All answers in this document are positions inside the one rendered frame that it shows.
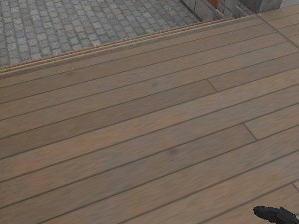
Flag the right robot hand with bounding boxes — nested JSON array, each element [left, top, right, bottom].
[[253, 206, 299, 224]]

